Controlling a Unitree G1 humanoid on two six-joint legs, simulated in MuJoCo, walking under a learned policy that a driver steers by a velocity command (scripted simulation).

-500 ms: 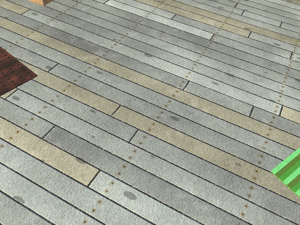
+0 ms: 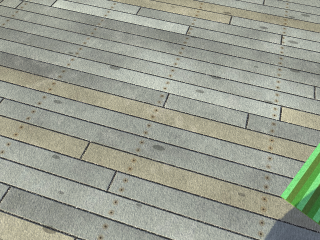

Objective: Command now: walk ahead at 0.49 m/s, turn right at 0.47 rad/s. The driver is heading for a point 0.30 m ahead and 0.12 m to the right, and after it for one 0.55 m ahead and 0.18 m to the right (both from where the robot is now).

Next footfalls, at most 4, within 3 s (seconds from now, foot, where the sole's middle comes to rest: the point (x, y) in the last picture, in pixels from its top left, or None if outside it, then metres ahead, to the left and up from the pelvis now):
0.32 left None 0.39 0.13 -0.76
0.78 right None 0.28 -0.10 -0.76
1.22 left None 0.41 0.07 -0.76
1.56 right None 0.20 -0.08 -0.76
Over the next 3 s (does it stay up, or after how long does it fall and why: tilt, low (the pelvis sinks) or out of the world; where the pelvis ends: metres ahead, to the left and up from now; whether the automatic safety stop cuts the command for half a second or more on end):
stays up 0.38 -0.04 0.02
